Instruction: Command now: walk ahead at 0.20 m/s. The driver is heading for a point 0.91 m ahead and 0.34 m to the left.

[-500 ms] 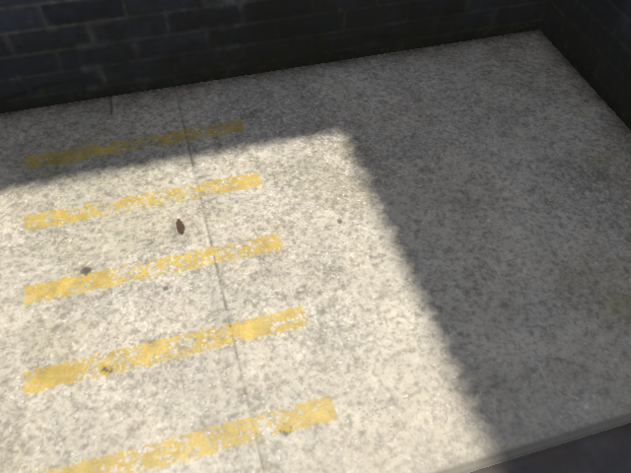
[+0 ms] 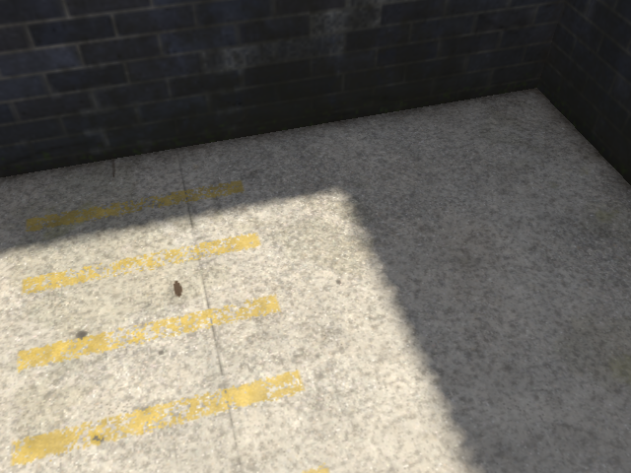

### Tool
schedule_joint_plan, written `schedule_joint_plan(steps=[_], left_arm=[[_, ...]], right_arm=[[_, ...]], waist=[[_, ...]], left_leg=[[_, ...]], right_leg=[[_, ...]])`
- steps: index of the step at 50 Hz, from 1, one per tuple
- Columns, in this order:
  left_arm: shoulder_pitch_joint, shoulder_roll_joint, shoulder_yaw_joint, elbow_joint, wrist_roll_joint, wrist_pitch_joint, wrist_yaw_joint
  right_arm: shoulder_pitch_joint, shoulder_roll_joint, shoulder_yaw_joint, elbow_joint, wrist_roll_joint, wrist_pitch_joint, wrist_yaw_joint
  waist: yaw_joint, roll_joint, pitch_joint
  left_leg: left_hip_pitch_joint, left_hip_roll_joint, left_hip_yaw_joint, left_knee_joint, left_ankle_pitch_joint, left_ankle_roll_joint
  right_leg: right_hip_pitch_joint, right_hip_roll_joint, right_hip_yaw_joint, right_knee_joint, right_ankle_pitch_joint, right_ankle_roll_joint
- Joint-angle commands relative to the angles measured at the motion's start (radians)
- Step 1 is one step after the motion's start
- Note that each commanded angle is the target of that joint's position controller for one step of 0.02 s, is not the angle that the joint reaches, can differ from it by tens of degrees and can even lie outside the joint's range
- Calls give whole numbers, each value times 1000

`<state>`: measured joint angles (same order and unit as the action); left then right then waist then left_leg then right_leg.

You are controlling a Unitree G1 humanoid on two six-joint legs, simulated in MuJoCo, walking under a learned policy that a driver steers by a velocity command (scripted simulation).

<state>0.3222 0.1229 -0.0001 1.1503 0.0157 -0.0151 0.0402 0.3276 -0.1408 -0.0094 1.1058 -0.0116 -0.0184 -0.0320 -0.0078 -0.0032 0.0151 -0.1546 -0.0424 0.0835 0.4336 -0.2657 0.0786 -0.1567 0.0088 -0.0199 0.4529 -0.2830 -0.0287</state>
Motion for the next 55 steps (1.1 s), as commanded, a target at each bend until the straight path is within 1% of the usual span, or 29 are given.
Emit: schedule_joint_plan(steps=[1,3,4,6,8,10,12,13,14,15,16,18,20,23,27,30,32,34,35,36,37,38,39,40,41,43,45,51,55], left_arm=[[36,80,19,-39,8,-6,-9],[-19,39,12,-79,19,-23,-22],[-56,43,14,-104,26,-32,-28],[-90,70,25,-137,21,-50,-40],[-91,77,33,-152,9,-62,-51],[-52,68,40,-149,-1,-70,-55],[119,62,52,-93,-5,-73,-50],[244,116,72,-65,5,-77,-37],[370,230,99,-57,19,-79,-24],[356,225,99,-43,20,-59,-16],[234,173,84,-85,20,-55,-17],[108,137,70,-124,8,-68,-21],[109,115,58,-123,6,-84,-15],[166,116,53,-105,5,-97,-10],[152,113,46,-111,8,-102,-8],[174,152,53,-101,5,-105,-2],[171,180,60,-100,2,-104,4],[144,210,72,-111,8,-92,9],[129,226,79,-124,8,-84,5],[110,239,84,-141,7,-80,-6],[116,155,71,-176,16,-78,-18],[118,129,68,-258,-14,-81,-38],[-19,187,75,-284,-7,-93,-42],[-51,192,73,-300,-10,-106,-45],[-34,184,73,-285,-5,-108,-39],[-2,163,70,-283,28,-71,-38],[-17,155,70,-300,36,-40,-47],[-271,179,70,-405,30,-13,-58],[-388,181,61,-458,28,-17,-66]], right_arm=[[111,-100,-28,-11,1,1,5],[191,-135,-45,9,-1,-7,5],[209,-150,-53,13,-5,-11,6],[202,-159,-59,10,-15,-24,11],[171,-152,-60,0,-13,-36,13],[125,-149,-59,-10,-1,-42,15],[59,-146,-59,-30,9,-46,17],[21,-115,-48,-53,8,-57,20],[-9,-34,-26,-103,15,-65,28],[-22,-107,-47,-115,-13,-54,31],[-35,-112,-51,-114,-24,-49,39],[1,-64,-47,-97,-13,-47,51],[-1,-65,-55,-100,-20,-32,58],[-86,-56,-58,-143,-18,-15,64],[-263,-37,-43,-227,-14,-13,76],[-340,-51,-39,-272,-16,-9,84],[-301,-81,-49,-271,-20,-9,80],[-157,-120,-68,-235,-22,-10,74],[-54,-150,-82,-205,-26,-13,71],[60,-192,-104,-172,-34,-18,63],[76,-275,-126,-174,-36,-20,53],[58,-337,-135,-200,-25,-8,57],[19,-305,-127,-200,-13,0,48],[-32,-260,-115,-206,-5,-5,41],[-70,-224,-105,-207,-6,-14,39],[-90,-191,-91,-212,8,-37,30],[-51,-203,-89,-203,18,-56,27],[111,-227,-91,-199,15,-52,30],[175,-230,-87,-206,9,-48,23]], waist=[[-28,50,173],[-59,124,186],[-66,128,190],[-58,102,180],[-36,77,160],[5,66,140],[92,36,99],[149,-55,50],[187,-287,-17],[154,-226,36],[88,-78,107],[21,-28,132],[4,-36,111],[4,-54,96],[15,-78,140],[22,-84,142],[-8,-95,93],[-76,-122,4],[-116,-121,-59],[-179,-79,-118],[-146,80,-185],[-89,214,-280],[-98,58,-149],[-67,6,-52],[-16,-71,-5],[35,-60,-9],[45,-31,-8],[-45,45,31],[-82,63,32]], left_leg=[[-70,151,-237,-146,-466,84],[24,277,-416,-246,-530,154],[44,339,-485,-286,-513,189],[45,381,-519,-307,-414,217],[57,357,-441,-301,-293,190],[-16,293,-335,-261,-170,152],[-224,198,-222,-118,-63,107],[-367,127,-147,64,-29,66],[-522,-1,0,405,-174,13],[-595,17,-46,616,-275,26],[-608,81,-107,692,-192,38],[-558,114,-132,678,-49,29],[-545,114,-105,684,24,12],[-606,109,-68,678,93,0],[-550,93,2,422,204,-7],[-440,63,76,247,212,25],[-353,17,111,216,175,69],[-217,-36,119,215,94,123],[-95,-57,102,176,71,149],[88,-45,39,86,54,180],[274,208,-290,74,-12,238],[452,385,-862,-132,-136,399],[372,366,-766,-211,-176,343],[242,346,-644,-223,-74,303],[131,299,-548,-228,95,260],[7,219,-410,-227,299,225],[-16,176,-351,-226,393,215],[75,142,-364,-235,434,128],[176,141,-392,-200,497,121]], right_leg=[[-221,-32,78,-5,-319,-80],[-339,3,-14,155,-196,-69],[-372,-9,-46,204,-140,-66],[-392,-42,-23,274,-150,-70],[-368,-54,-19,253,-144,-68],[-211,-27,-57,131,-48,-60],[128,26,-90,-7,32,-49],[321,-74,53,-90,-48,-63],[437,-342,434,-294,-299,-130],[332,-432,570,-324,-356,-197],[237,-401,480,-318,-338,-184],[143,-325,287,-345,-145,-127],[150,-281,142,-335,84,-97],[185,-260,8,-298,387,-86],[113,-217,-124,-302,498,-80],[139,-238,-179,-281,647,-76],[206,-253,-217,-175,940,-68],[248,-268,-237,51,1139,-72],[221,-273,-229,222,1086,-75],[103,-249,-237,469,878,-56],[-144,-155,-220,800,120,-36],[-476,44,-39,1067,-265,0],[-605,-34,56,1050,-141,-14],[-594,-74,51,966,-37,-18],[-527,-107,54,879,6,-12],[-401,-136,64,783,4,19],[-399,-140,47,714,0,48],[-586,-121,17,492,208,84],[-631,-82,20,366,271,78]])
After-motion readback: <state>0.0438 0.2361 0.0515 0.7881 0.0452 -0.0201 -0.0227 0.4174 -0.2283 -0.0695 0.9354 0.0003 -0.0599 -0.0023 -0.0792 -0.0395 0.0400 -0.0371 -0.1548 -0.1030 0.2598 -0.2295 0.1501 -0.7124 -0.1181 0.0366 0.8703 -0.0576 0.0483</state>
